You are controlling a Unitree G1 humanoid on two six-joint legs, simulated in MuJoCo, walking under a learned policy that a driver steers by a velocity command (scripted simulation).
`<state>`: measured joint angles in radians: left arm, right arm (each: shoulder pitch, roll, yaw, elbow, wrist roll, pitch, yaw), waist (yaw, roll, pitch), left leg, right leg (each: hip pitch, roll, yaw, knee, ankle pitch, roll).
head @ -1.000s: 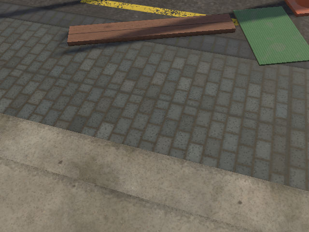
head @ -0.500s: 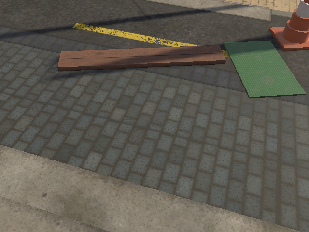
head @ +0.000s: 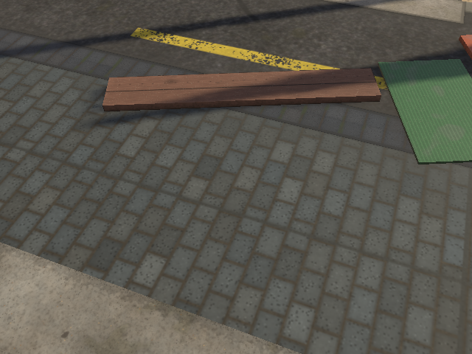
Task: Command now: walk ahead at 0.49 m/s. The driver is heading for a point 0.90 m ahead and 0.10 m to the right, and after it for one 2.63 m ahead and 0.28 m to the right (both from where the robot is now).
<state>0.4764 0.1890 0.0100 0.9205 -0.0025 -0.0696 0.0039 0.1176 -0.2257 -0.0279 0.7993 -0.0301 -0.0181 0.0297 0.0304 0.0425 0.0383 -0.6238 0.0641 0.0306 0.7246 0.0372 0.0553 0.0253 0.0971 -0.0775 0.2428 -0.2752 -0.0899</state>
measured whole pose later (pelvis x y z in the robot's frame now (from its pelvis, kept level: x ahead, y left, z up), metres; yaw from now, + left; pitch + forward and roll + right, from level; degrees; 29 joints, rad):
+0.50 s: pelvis +0.24 +0.00 -0.04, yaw +0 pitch -1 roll +2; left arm 0.14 0.28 0.08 0.83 0.04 0.02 -0.05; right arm 0.45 -0.25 -0.05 1.02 -0.03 -0.11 -0.02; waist -0.05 -0.03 0.01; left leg -0.17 -0.05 0.07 0.73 -0.55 0.05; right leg -0.56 -0.03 0.08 0.68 0.37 -0.05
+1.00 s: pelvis +0.49 -0.03 -0.19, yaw -1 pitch -1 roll -3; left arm 0.54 0.21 0.03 1.04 0.04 -0.09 0.01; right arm 0.09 -0.22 -0.06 0.95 -0.05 -0.02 0.03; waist 0.06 0.03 0.01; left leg -0.71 0.10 -0.06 0.92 0.13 0.05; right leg -0.07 0.10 -0.05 0.56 -0.48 -0.08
